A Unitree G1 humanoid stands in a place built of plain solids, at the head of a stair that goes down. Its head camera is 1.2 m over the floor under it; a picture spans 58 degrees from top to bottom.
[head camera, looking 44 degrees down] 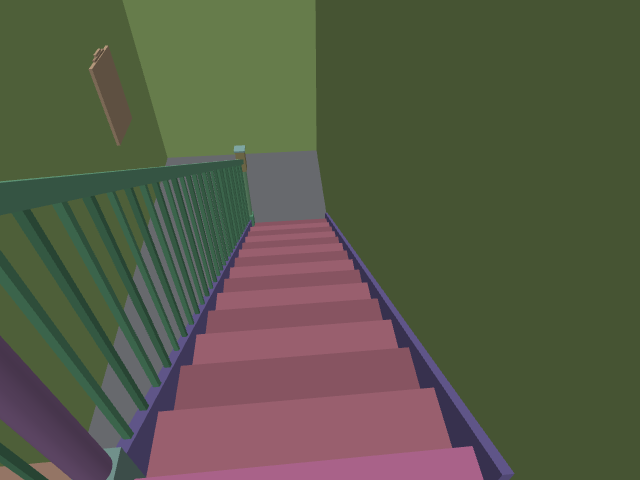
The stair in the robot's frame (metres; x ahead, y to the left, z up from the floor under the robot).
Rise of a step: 0.17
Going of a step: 0.26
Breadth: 0.91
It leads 5 degrees to the left of straight ahead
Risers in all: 15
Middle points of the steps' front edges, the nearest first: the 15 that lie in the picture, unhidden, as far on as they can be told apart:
0.41 0.03 0.00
0.66 0.07 -0.17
0.92 0.09 -0.33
1.17 0.12 -0.50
1.43 0.14 -0.67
1.69 0.16 -0.83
1.94 0.19 -1.00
2.20 0.21 -1.17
2.46 0.23 -1.33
2.71 0.26 -1.50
2.97 0.28 -1.66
3.22 0.30 -1.83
3.48 0.33 -1.99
3.73 0.35 -2.16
3.99 0.36 -2.32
